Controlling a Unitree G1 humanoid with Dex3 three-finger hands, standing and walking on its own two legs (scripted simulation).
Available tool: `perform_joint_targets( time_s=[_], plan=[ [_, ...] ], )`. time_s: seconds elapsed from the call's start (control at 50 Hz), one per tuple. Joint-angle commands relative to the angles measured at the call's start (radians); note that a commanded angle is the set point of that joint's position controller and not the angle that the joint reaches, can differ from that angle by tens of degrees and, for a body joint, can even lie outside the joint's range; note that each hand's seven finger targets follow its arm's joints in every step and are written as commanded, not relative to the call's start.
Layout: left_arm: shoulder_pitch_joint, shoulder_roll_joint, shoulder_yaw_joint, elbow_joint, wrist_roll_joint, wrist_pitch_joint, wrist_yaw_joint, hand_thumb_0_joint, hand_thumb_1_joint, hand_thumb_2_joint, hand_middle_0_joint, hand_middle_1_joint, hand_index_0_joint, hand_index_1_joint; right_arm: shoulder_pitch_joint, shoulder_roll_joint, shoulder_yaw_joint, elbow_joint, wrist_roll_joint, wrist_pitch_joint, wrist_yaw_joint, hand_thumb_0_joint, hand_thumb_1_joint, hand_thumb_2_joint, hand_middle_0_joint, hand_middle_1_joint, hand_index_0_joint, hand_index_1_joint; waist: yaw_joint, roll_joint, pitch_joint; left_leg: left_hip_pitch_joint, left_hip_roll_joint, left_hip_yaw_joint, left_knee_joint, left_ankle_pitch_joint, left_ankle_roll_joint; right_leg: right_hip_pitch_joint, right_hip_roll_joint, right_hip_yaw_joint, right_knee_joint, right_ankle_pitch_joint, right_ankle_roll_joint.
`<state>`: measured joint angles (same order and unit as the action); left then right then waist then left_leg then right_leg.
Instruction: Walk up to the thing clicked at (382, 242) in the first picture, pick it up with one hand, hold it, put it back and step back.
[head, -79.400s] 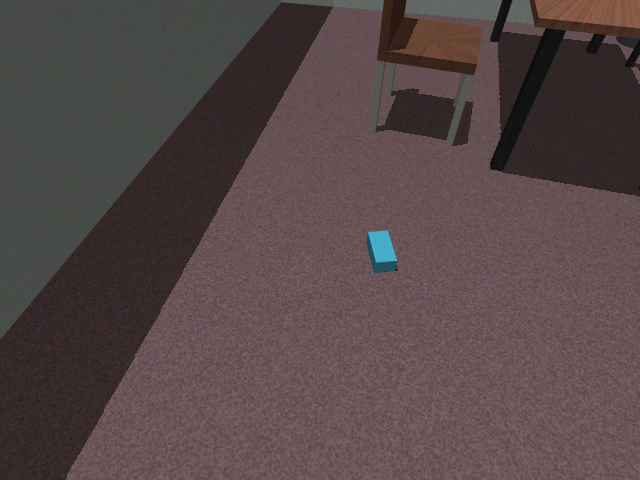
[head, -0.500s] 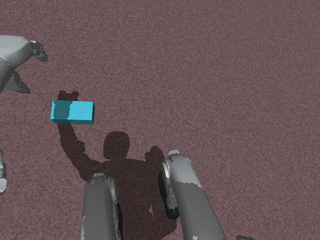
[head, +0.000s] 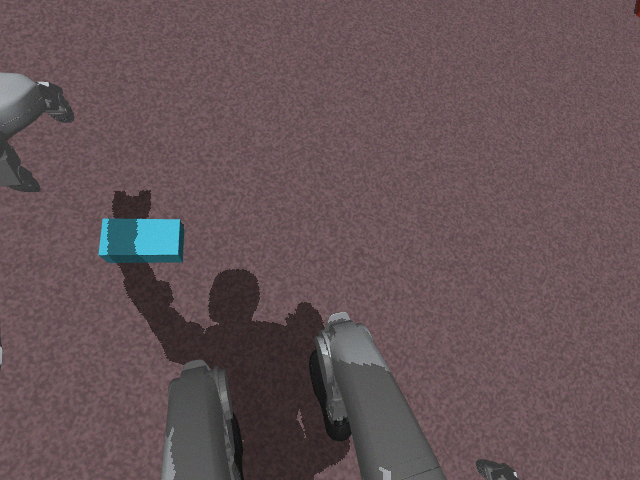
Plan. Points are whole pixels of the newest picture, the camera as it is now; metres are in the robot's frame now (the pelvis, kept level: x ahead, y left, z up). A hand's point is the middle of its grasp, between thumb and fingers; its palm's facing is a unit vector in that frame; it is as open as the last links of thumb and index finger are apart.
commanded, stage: go down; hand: left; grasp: from above
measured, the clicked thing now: (144, 241) +0.59 +0.21 -0.52
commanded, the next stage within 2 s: withdraw in 1.14 s
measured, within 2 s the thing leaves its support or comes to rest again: neither
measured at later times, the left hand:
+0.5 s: hand (6, 131) +0.55 +0.24 -0.02, palm faces -0.43 +0.04 -0.90, open 11.5 cm
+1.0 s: hand (19, 138) +0.56 +0.24 -0.04, palm faces -0.42 +0.04 -0.90, open 12.4 cm
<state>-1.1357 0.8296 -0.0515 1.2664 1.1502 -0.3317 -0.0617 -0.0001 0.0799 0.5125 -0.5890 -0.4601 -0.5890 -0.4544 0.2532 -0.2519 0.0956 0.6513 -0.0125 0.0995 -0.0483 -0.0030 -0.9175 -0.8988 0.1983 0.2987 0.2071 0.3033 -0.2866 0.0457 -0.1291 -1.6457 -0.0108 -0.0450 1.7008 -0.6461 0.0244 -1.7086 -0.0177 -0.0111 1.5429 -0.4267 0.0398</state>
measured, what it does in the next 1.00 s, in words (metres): stands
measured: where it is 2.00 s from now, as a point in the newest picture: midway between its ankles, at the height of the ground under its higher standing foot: (284, 442)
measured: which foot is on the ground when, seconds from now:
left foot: down 0.00-1.00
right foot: down 0.00-1.00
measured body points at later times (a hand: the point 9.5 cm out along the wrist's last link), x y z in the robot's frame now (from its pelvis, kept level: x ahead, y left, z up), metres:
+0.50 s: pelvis +0.01 +0.00 +0.02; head +0.22 +0.04 +0.42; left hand +0.57 +0.24 +0.03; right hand +0.02 -0.26 -0.09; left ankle +0.05 +0.10 -0.52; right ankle +0.13 -0.15 -0.52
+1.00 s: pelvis +0.01 +0.01 +0.01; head +0.23 +0.04 +0.41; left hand +0.58 +0.23 +0.01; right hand +0.01 -0.26 -0.10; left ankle +0.05 +0.10 -0.52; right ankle +0.13 -0.15 -0.52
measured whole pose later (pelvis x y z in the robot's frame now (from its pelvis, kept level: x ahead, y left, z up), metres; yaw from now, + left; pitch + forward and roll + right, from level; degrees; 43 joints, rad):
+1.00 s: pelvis +0.01 +0.01 +0.01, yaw -1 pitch +35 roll -5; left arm -1.13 0.80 -0.05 1.28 1.17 -0.31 0.02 0.00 -0.21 0.72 -0.36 -0.71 -0.36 -0.70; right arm 0.27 -0.24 0.09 0.66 -0.02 0.12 -0.02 0.00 -0.92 -0.90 0.20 0.30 0.21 0.30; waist -0.28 0.05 -0.13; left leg -1.61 -0.01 -0.04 1.66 -0.66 0.03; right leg -1.67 -0.01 -0.01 1.50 -0.44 0.04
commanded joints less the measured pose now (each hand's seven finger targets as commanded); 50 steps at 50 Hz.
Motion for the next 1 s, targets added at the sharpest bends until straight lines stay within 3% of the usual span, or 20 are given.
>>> perform_joint_targets(
  time_s=[0.0, 0.06, 0.16, 0.18, 0.22, 0.28, 0.4, 0.48, 0.52, 0.56, 0.66, 0.7, 0.72, 0.74, 0.8, 0.82, 0.88, 0.9, 0.92, 0.98],
  plan=[
    [-0.401, 0.268, 0.070, -0.203, -0.045, -0.019, 0.038, 0.000, 0.012, 0.559, -0.536, -0.505, -0.534, -0.508, 0.190, -0.185, -0.065, -0.021, -0.005, -0.004, -0.012, 0.000, -0.919, -0.904, 0.200, 0.300, 0.199, 0.300, 0.005, 0.212, -0.637, 0.325, -0.009, 0.021, -0.256, 0.219, 0.004, 0.491, 0.026, -0.028, -0.148, 0.082, -0.085],
    [-0.413, 0.286, 0.081, -0.222, -0.038, -0.033, 0.045, 0.000, -0.031, 0.595, -0.503, -0.529, -0.497, -0.535, 0.191, -0.188, -0.066, -0.014, -0.006, -0.005, -0.014, 0.000, -0.918, -0.903, 0.200, 0.300, 0.199, 0.300, 0.009, 0.239, -0.646, 0.367, -0.004, 0.006, -0.268, 0.244, -0.007, 0.457, 0.025, -0.030, -0.138, 0.092, -0.090],
    [-0.395, 0.247, 0.064, -0.189, -0.038, -0.033, 0.063, 0.000, -0.053, 0.605, -0.472, -0.575, -0.473, -0.574, 0.200, -0.187, -0.070, -0.003, -0.007, -0.003, -0.011, 0.000, -0.920, -0.904, 0.200, 0.300, 0.199, 0.300, 0.005, 0.234, -0.619, 0.406, -0.001, 0.000, -0.284, 0.250, -0.008, 0.453, 0.027, -0.036, -0.160, 0.088, -0.090],
    [-0.420, 0.247, 0.063, -0.208, -0.034, -0.032, 0.068, 0.000, -0.062, 0.613, -0.470, -0.573, -0.468, -0.574, 0.202, -0.187, -0.071, 0.002, -0.007, -0.004, -0.010, 0.000, -0.920, -0.904, 0.200, 0.300, 0.199, 0.300, -0.003, 0.248, -0.633, 0.408, -0.002, 0.003, -0.281, 0.260, -0.009, 0.456, 0.027, -0.033, -0.159, 0.100, -0.091],
    [-0.424, 0.271, 0.078, -0.223, -0.024, -0.027, 0.075, 0.000, -0.060, 0.611, -0.479, -0.561, -0.475, -0.565, 0.210, -0.192, -0.074, 0.002, -0.008, -0.002, -0.008, 0.000, -0.921, -0.904, 0.200, 0.300, 0.199, 0.300, 0.013, 0.278, -0.670, 0.464, 0.002, -0.006, -0.289, 0.315, -0.017, 0.446, 0.027, -0.034, -0.153, 0.121, -0.094],
    [-0.410, 0.240, 0.059, -0.202, -0.025, -0.019, 0.078, 0.000, -0.065, 0.615, -0.470, -0.573, -0.467, -0.576, 0.216, -0.190, -0.078, 0.005, -0.007, 0.003, -0.005, 0.000, -0.922, -0.905, 0.200, 0.300, 0.199, 0.300, 0.010, 0.245, -0.681, 0.483, 0.005, -0.007, -0.290, 0.338, -0.014, 0.470, 0.032, -0.038, -0.168, 0.138, -0.094],
    [-0.415, 0.235, 0.055, -0.169, -0.020, -0.002, 0.093, 0.000, -0.112, 0.654, -0.439, -0.604, -0.434, -0.609, 0.209, -0.184, -0.073, 0.012, -0.006, 0.005, -0.004, 0.000, -0.920, -0.905, 0.200, 0.300, 0.199, 0.300, 0.008, 0.246, -0.623, 0.460, 0.007, -0.004, -0.319, 0.309, -0.015, 0.485, 0.034, -0.038, -0.189, 0.120, -0.094],
    [-0.401, 0.195, 0.028, -0.112, -0.016, 0.013, 0.100, 0.000, -0.135, 0.669, -0.418, -0.629, -0.414, -0.633, 0.206, -0.183, -0.068, 0.012, -0.004, 0.008, -0.002, 0.000, -0.923, -0.906, 0.199, 0.300, 0.199, 0.300, -0.004, 0.229, -0.589, 0.457, 0.012, -0.010, -0.332, 0.311, -0.016, 0.479, 0.036, -0.041, -0.199, 0.114, -0.095],
    [-0.423, 0.231, 0.045, -0.129, -0.012, 0.014, 0.101, 0.000, -0.151, 0.684, -0.392, -0.655, -0.390, -0.656, 0.208, -0.186, -0.074, 0.014, -0.003, 0.008, -0.003, 0.000, -0.920, -0.905, 0.200, 0.300, 0.199, 0.300, 0.004, 0.219, -0.617, 0.460, 0.011, -0.004, -0.323, 0.320, -0.013, 0.498, 0.037, -0.037, -0.201, 0.127, -0.093],
    [-0.400, 0.195, 0.028, -0.112, -0.016, 0.015, 0.101, 0.000, -0.141, 0.670, -0.404, -0.654, -0.405, -0.653, 0.209, -0.178, -0.069, 0.004, -0.003, 0.011, -0.001, 0.000, -0.923, -0.906, 0.199, 0.300, 0.199, 0.300, 0.000, 0.213, -0.603, 0.427, 0.005, 0.008, -0.324, 0.300, -0.008, 0.529, 0.036, -0.032, -0.207, 0.128, -0.092],
    [-0.406, 0.228, 0.044, -0.115, -0.003, 0.015, 0.110, 0.000, -0.185, 0.710, -0.373, -0.666, -0.367, -0.671, 0.209, -0.188, -0.071, -0.002, -0.003, 0.012, -0.001, 0.000, -0.921, -0.905, 0.200, 0.300, 0.199, 0.300, 0.007, 0.233, -0.597, 0.446, 0.011, -0.007, -0.327, 0.322, -0.017, 0.480, 0.036, -0.035, -0.188, 0.126, -0.095],
    [-0.401, 0.194, 0.029, -0.115, -0.005, 0.012, 0.112, 0.000, -0.177, 0.698, -0.385, -0.669, -0.381, -0.673, 0.209, -0.182, -0.070, -0.003, -0.006, 0.015, 0.001, 0.000, -0.924, -0.906, 0.199, 0.300, 0.199, 0.300, -0.002, 0.230, -0.601, 0.438, 0.009, 0.001, -0.312, 0.327, -0.012, 0.481, 0.038, -0.035, -0.189, 0.133, -0.096],
    [-0.419, 0.215, 0.039, -0.121, -0.001, 0.012, 0.115, 0.000, -0.194, 0.712, -0.370, -0.677, -0.365, -0.682, 0.215, -0.184, -0.068, 0.000, -0.006, 0.014, 0.002, 0.000, -0.923, -0.906, 0.199, 0.300, 0.199, 0.300, -0.007, 0.236, -0.606, 0.431, 0.008, 0.003, -0.304, 0.343, -0.013, 0.483, 0.037, -0.032, -0.184, 0.150, -0.095],
    [-0.401, 0.229, 0.049, -0.127, 0.001, 0.010, 0.118, 0.000, -0.201, 0.717, -0.359, -0.692, -0.356, -0.694, 0.212, -0.187, -0.070, -0.002, -0.008, 0.015, 0.002, 0.000, -0.923, -0.906, 0.199, 0.300, 0.199, 0.300, 0.008, 0.229, -0.621, 0.439, 0.008, -0.001, -0.301, 0.352, -0.015, 0.486, 0.035, -0.032, -0.175, 0.155, -0.096],
    [-0.411, 0.228, 0.056, -0.150, -0.004, 0.008, 0.121, 0.000, -0.220, 0.728, -0.346, -0.709, -0.344, -0.711, 0.219, -0.193, -0.073, -0.006, -0.012, 0.016, 0.007, 0.000, -0.924, -0.906, 0.199, 0.300, 0.199, 0.300, 0.007, 0.270, -0.638, 0.488, 0.015, -0.022, -0.303, 0.379, -0.024, 0.429, 0.034, -0.039, -0.157, 0.140, -0.098],
    [-0.425, 0.204, 0.041, -0.157, 0.000, 0.008, 0.121, 0.000, -0.218, 0.726, -0.353, -0.703, -0.349, -0.706, 0.220, -0.192, -0.075, -0.003, -0.012, 0.018, 0.007, 0.000, -0.923, -0.906, 0.199, 0.300, 0.199, 0.300, 0.000, 0.273, -0.641, 0.493, 0.014, -0.017, -0.297, 0.380, -0.022, 0.419, 0.037, -0.039, -0.159, 0.140, -0.099],
    [-0.427, 0.228, 0.058, -0.169, -0.001, 0.011, 0.128, 0.000, -0.234, 0.733, -0.338, -0.718, -0.335, -0.720, 0.224, -0.196, -0.078, -0.003, -0.014, 0.021, 0.011, 0.000, -0.922, -0.905, 0.199, 0.300, 0.199, 0.300, 0.008, 0.273, -0.664, 0.500, 0.015, -0.022, -0.291, 0.389, -0.026, 0.419, 0.034, -0.038, -0.152, 0.144, -0.098],
    [-0.441, 0.225, 0.056, -0.176, -0.002, 0.015, 0.129, 0.000, -0.249, 0.750, -0.317, -0.741, -0.316, -0.741, 0.228, -0.196, -0.076, 0.000, -0.015, 0.021, 0.013, 0.000, -0.923, -0.906, 0.199, 0.300, 0.199, 0.300, -0.004, 0.287, -0.673, 0.495, 0.014, -0.017, -0.283, 0.399, -0.025, 0.427, 0.033, -0.035, -0.153, 0.156, -0.097],
    [-0.443, 0.231, 0.063, -0.183, -0.003, 0.018, 0.129, 0.000, -0.263, 0.751, -0.317, -0.732, -0.313, -0.735, 0.230, -0.198, -0.078, -0.002, -0.014, 0.022, 0.014, 0.000, -0.922, -0.905, 0.199, 0.300, 0.199, 0.300, 0.006, 0.278, -0.686, 0.495, 0.013, -0.024, -0.292, 0.385, -0.026, 0.434, 0.031, -0.035, -0.148, 0.151, -0.096],
    [-0.455, 0.229, 0.060, -0.183, -0.005, 0.026, 0.124, 0.000, -0.263, 0.756, -0.322, -0.740, -0.317, -0.744, 0.231, -0.197, -0.081, 0.000, -0.013, 0.028, 0.015, 0.000, -0.925, -0.907, 0.199, 0.300, 0.199, 0.300, 0.001, 0.282, -0.682, 0.510, 0.015, -0.024, -0.306, 0.351, -0.024, 0.439, 0.034, -0.037, -0.167, 0.124, -0.095]
  ],
)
